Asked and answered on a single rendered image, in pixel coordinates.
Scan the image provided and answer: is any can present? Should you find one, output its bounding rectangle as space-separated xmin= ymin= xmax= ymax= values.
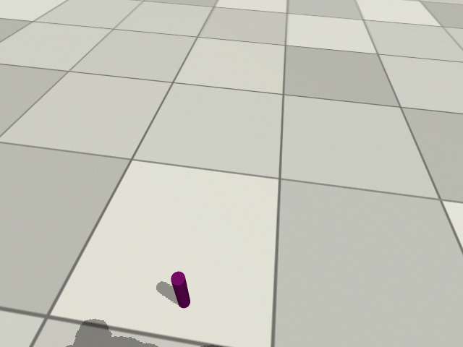
xmin=171 ymin=272 xmax=190 ymax=308

